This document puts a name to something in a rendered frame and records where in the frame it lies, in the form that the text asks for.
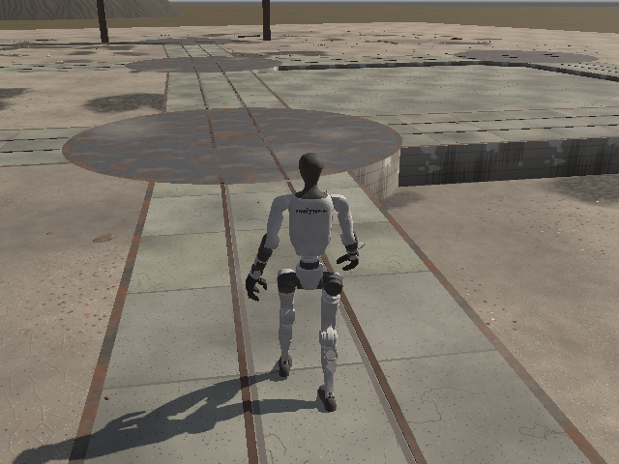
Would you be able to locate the right robot upper arm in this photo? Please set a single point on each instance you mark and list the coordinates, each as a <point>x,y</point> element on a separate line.
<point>345,219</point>

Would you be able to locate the right robot thigh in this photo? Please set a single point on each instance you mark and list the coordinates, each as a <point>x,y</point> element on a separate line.
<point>332,286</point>

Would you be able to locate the robot right forearm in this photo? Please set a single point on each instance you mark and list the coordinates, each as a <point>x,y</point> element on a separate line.
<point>352,250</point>

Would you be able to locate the left robot upper arm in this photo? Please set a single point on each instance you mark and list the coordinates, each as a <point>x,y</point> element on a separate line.
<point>280,204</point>

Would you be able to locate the robot right hand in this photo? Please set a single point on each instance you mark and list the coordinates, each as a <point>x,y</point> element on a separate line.
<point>352,265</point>

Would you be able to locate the robot left foot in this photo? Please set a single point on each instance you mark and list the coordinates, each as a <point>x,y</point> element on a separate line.
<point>285,368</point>

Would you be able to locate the robot left forearm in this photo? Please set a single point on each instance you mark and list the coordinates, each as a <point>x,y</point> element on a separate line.
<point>261,259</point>

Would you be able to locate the robot left hand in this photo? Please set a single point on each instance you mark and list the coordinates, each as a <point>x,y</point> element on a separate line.
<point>250,286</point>

